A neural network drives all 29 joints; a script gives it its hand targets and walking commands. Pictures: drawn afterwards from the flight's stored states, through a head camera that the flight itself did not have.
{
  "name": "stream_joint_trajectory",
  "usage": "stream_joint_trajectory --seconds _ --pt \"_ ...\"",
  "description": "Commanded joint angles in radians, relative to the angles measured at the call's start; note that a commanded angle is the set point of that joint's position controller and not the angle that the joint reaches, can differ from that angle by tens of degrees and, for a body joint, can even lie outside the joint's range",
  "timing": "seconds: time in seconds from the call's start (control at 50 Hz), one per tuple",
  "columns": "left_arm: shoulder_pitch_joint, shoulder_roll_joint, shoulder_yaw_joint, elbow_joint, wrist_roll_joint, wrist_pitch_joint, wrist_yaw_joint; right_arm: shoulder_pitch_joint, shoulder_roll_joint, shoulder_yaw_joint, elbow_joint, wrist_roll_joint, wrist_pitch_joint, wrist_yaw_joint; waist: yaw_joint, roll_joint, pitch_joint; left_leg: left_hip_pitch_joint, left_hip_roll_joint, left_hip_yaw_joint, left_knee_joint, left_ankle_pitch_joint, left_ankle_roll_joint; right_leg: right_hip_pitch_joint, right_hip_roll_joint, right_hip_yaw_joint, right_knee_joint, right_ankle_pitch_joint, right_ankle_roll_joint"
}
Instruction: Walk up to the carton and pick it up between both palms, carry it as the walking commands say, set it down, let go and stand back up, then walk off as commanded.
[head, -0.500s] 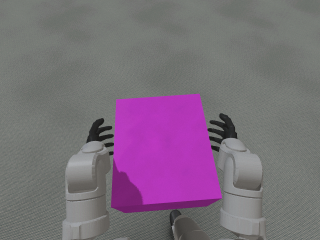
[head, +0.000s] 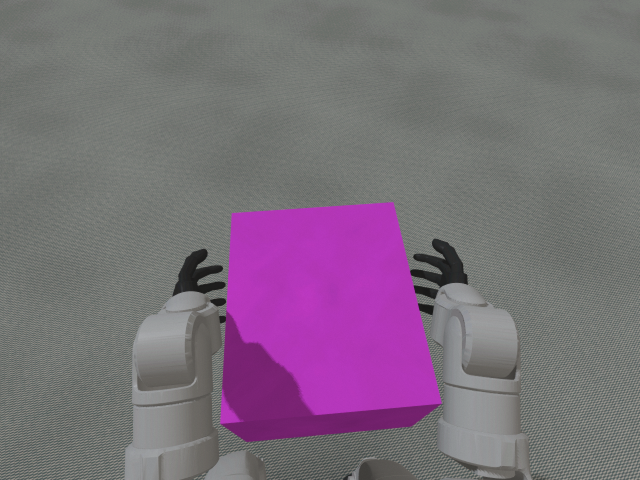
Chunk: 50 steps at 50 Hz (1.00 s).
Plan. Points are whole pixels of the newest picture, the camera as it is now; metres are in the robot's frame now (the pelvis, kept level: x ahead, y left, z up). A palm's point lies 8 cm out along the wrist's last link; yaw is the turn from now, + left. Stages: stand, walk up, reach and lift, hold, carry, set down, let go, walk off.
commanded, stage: carry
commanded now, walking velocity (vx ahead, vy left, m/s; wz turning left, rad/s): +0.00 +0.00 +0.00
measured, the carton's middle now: (321, 319) +0.32 +0.00 -0.02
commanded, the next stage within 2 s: none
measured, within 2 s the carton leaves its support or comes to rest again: neither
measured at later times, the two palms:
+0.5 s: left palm (151, 351) +0.23 +0.18 +0.08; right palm (441, 358) +0.22 -0.12 +0.09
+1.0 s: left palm (152, 369) +0.22 +0.18 +0.06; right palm (438, 377) +0.20 -0.12 +0.07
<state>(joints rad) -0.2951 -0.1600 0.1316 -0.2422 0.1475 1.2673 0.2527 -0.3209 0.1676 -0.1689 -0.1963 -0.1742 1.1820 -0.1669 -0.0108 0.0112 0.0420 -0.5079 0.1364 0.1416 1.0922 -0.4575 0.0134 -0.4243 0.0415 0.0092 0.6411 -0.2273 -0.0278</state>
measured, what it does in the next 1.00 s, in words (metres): steps on the spot: left foot, then right foot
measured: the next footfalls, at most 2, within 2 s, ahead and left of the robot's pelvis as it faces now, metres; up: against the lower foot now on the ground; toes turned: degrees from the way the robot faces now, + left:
left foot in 0.14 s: -0.01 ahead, +0.12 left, +0.00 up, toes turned +10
right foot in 0.48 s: -0.02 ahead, -0.08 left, +0.00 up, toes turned -6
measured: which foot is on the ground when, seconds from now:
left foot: up 0.00-0.12, down 0.14-1.00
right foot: down 0.00-0.16, up 0.18-0.46, down 0.48-1.00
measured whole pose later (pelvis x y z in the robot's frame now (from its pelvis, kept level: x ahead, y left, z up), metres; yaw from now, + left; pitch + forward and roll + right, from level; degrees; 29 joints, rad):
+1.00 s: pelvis -0.08 +0.05 +0.01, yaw -4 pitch +3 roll -1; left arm -0.29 -0.15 0.16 -0.03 0.24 1.10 0.16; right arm -0.32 0.17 -0.18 0.03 -0.17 1.04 -0.18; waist -0.01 0.00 -0.06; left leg -0.37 0.07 0.25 0.63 -0.31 0.07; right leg -0.37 0.01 -0.03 0.60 -0.27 -0.01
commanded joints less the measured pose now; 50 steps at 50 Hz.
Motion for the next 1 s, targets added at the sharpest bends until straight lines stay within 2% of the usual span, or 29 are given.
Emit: stream_joint_trajectory --seconds 0.0,0.02,0.06,0.12,0.14,0.16,0.18,0.2,0.24,0.32,0.34,0.38,0.44,0.46,0.48,0.52,0.54,0.6,0.64,0.68,0.7,0.76,0.78,0.84,0.86,0.9,0.92,0.94,0.98 --pt "-0.6 -0.938 -0.628 -0.068 -0.467 -0.057 -0.45 -0.528 1.05 0.756 -0.008 0.555 0.029 0.36 0.03 -0.214 -0.408 0.068 -0.075 -0.022 -0.071 0.023 -0.058 0.113 -0.249 0.285 -0.376 -0.134 -0.06" --pt "-0.547 -0.937 -0.626 -0.039 -0.439 -0.054 -0.447 -0.526 1.023 0.754 -0.027 0.549 0.024 0.361 0.035 -0.175 -0.438 0.053 -0.092 -0.023 -0.098 -0.043 -0.041 0.141 -0.308 0.359 -0.387 -0.045 -0.093" --pt "-0.584 -0.947 -0.647 -0.085 -0.449 -0.051 -0.442 -0.469 1.028 0.731 0.0 0.528 0.031 0.367 0.03 -0.181 -0.448 0.163 -0.099 -0.02 -0.28 -0.055 -0.044 0.143 -0.285 0.291 -0.341 0.021 -0.121" --pt "-0.64 -0.973 -0.687 -0.109 -0.459 -0.043 -0.431 -0.544 1.05 0.735 -0.02 0.56 0.037 0.38 0.008 -0.182 -0.503 0.467 -0.098 -0.016 -0.634 0.056 0.014 -0.007 -0.238 0.217 -0.322 -0.183 -0.026" --pt "-0.61 -0.953 -0.692 -0.099 -0.446 -0.045 -0.432 -0.487 1.03 0.733 0.01 0.551 0.032 0.387 -0.009 0.036 -0.52 0.567 0.034 -0.165 -0.757 -0.064 0.043 -0.095 -0.158 0.126 -0.164 -0.196 0.018" --pt "-0.552 -0.954 -0.676 -0.028 -0.428 -0.037 -0.436 -0.437 1.033 0.726 0.042 0.54 0.031 0.39 -0.007 0.255 -0.468 0.513 0.321 -0.547 -0.864 -0.11 0.137 -0.23 -0.017 0.007 0.072 -0.252 0.068" --pt "-0.647 -0.946 -0.681 -0.094 -0.454 -0.038 -0.443 -0.474 1.035 0.681 0.021 0.506 0.025 0.405 -0.015 0.269 -0.304 0.324 0.384 -0.476 -0.893 -0.072 0.192 -0.25 -0.031 -0.003 0.243 -0.28 0.065" --pt "-0.741 -0.985 -0.7 -0.128 -0.492 -0.049 -0.441 -0.567 1.034 0.699 -0.047 0.527 0.015 0.396 0.0 0.139 -0.283 0.277 0.346 -0.433 -0.858 0.09 0.183 -0.21 -0.046 0.035 0.309 -0.201 0.045" --pt "-0.674 -0.984 -0.722 -0.136 -0.504 -0.054 -0.431 -0.539 1.019 0.701 -0.054 0.551 0.017 0.395 0.009 0.103 -0.366 0.368 0.28 -0.243 -0.749 0.435 0.128 -0.186 -0.077 -0.006 0.336 -0.16 0.071" --pt "-0.678 -0.994 -0.737 -0.131 -0.495 -0.035 -0.414 -0.474 1.025 0.639 0.031 0.517 0.041 0.392 0.007 0.241 -0.446 0.47 0.171 -0.125 -0.58 0.947 0.085 -0.061 -0.031 -0.079 0.142 -0.167 0.045" --pt "-0.681 -0.98 -0.718 -0.129 -0.489 -0.037 -0.412 -0.466 1.038 0.66 0.05 0.531 0.042 0.398 0.007 0.182 -0.46 0.506 0.178 -0.12 -0.566 0.961 0.087 -0.043 -0.03 -0.086 0.109 -0.165 0.04" --pt "-0.67 -0.993 -0.711 -0.069 -0.481 -0.023 -0.421 -0.476 1.004 0.637 0.023 0.495 0.034 0.393 -0.004 0.289 -0.499 0.51 0.195 -0.201 -0.581 0.917 0.106 0.008 -0.016 -0.079 -0.017 -0.161 0.022" --pt "-0.636 -1.015 -0.672 -0.058 -0.459 -0.035 -0.416 -0.536 1.023 0.676 -0.022 0.526 0.032 0.392 0.005 0.135 -0.544 0.397 0.124 -0.128 -0.532 0.797 0.045 0.263 -0.086 -0.017 -0.2 0.176 -0.028" --pt "-0.627 -0.996 -0.675 -0.064 -0.459 -0.041 -0.428 -0.464 1.041 0.697 0.018 0.515 0.024 0.391 -0.001 -0.008 -0.57 0.288 0.071 -0.11 -0.525 0.608 0.014 0.381 -0.17 0.065 -0.167 0.403 -0.053" --pt "-0.598 -0.98 -0.63 -0.043 -0.436 -0.044 -0.431 -0.562 1.04 0.715 -0.049 0.542 0.02 0.382 0.004 -0.039 -0.642 0.252 0.034 -0.067 -0.468 0.432 -0.006 0.421 -0.257 0.18 -0.157 0.552 -0.089" --pt "-0.586 -1.0 -0.624 -0.002 -0.438 -0.04 -0.445 -0.596 1.007 0.717 -0.09 0.528 0.013 0.382 -0.006 -0.111 -0.562 0.205 -0.025 -0.041 -0.494 0.123 -0.014 0.376 -0.306 0.161 -0.178 0.536 -0.107" --pt "-0.589 -0.997 -0.585 0.08 -0.401 -0.05 -0.445 -0.599 1.012 0.68 0.009 0.499 0.019 0.383 -0.008 -0.159 -0.483 0.233 -0.027 -0.042 -0.548 0.156 -0.015 0.259 -0.266 0.141 -0.198 0.347 -0.099" --pt "-0.552 -0.956 -0.584 0.096 -0.38 -0.072 -0.44 -0.532 0.995 0.655 0.065 0.482 -0.004 0.393 0.001 -0.037 -0.457 0.304 0.049 -0.107 -0.652 0.212 0.024 0.155 -0.169 0.05 -0.206 0.027 -0.049" --pt "-0.616 -0.971 -0.617 0.008 -0.42 -0.084 -0.444 -0.504 1.0 0.655 0.06 0.473 -0.007 0.391 0.006 0.012 -0.486 0.282 0.063 -0.122 -0.645 0.213 0.033 0.208 -0.163 0.058 -0.207 0.08 -0.05" --pt "-0.542 -0.933 -0.493 0.232 -0.32 -0.123 -0.447 -0.466 0.948 0.545 0.261 0.384 -0.039 0.394 0.004 -0.016 -0.472 0.292 0.045 -0.087 -0.614 0.226 0.017 0.182 -0.17 0.089 -0.211 0.105 -0.057" --pt "-0.655 -0.982 -0.65 -0.078 -0.449 -0.105 -0.444 -0.573 1.019 0.697 -0.031 0.514 -0.031 0.389 0.005 0.006 -0.501 0.3 0.033 -0.09 -0.611 0.22 0.017 0.207 -0.182 0.086 -0.207 0.124 -0.06" --pt "-0.596 -0.931 -0.539 0.159 -0.357 -0.137 -0.453 -0.45 0.969 0.552 0.253 0.382 -0.062 0.391 0.001 0.001 -0.476 0.334 0.066 -0.149 -0.65 0.165 0.032 0.127 -0.155 0.101 -0.209 0.011 -0.05" --pt "-0.616 -0.978 -0.59 0.099 -0.389 -0.142 -0.451 -0.532 0.977 0.599 0.115 0.425 -0.073 0.388 0.007 0.009 -0.439 0.29 0.062 -0.129 -0.653 0.171 0.029 0.134 -0.147 0.082 -0.226 0.028 -0.046" --pt "-0.582 -0.947 -0.45 0.297 -0.285 -0.21 -0.449 -0.619 0.935 0.494 0.226 0.358 -0.142 0.386 0.007 0.006 -0.502 0.379 0.045 -0.099 -0.599 0.339 0.029 0.143 -0.16 0.086 -0.164 0.202 -0.05" --pt "-0.66 -0.993 -0.639 -0.038 -0.425 -0.19 -0.432 -0.593 0.993 0.654 -0.018 0.48 -0.113 0.377 0.009 0.1 -0.51 0.359 0.082 -0.162 -0.652 0.339 0.04 0.13 -0.128 0.051 -0.12 0.107 -0.042" --pt "-0.546 -0.937 -0.493 0.242 -0.296 -0.216 -0.446 -0.511 0.931 0.52 0.257 0.345 -0.134 0.379 0.01 -0.024 -0.508 0.344 0.083 -0.141 -0.62 0.315 0.062 0.165 -0.13 0.063 -0.161 0.111 -0.043" --pt "-0.597 -0.909 -0.409 0.32 -0.252 -0.247 -0.445 -0.492 0.935 0.459 0.389 0.299 -0.167 0.376 0.012 0.023 -0.512 0.309 0.074 -0.138 -0.619 0.248 0.053 0.186 -0.151 0.086 -0.187 0.079 -0.057" --pt "-0.651 -0.939 -0.532 0.077 -0.321 -0.275 -0.436 -0.49 0.953 0.545 0.19 0.351 -0.182 0.381 0.011 -0.004 -0.519 0.313 0.059 -0.125 -0.606 0.386 0.04 0.221 -0.14 0.058 -0.141 0.188 -0.053" --pt "-0.625 -0.962 -0.549 0.085 -0.345 -0.272 -0.438 -0.582 0.978 0.585 0.102 0.395 -0.191 0.368 0.001 -0.054 -0.55 0.358 0.039 -0.085 -0.544 0.355 0.034 0.2 -0.171 0.091 -0.148 0.303 -0.056"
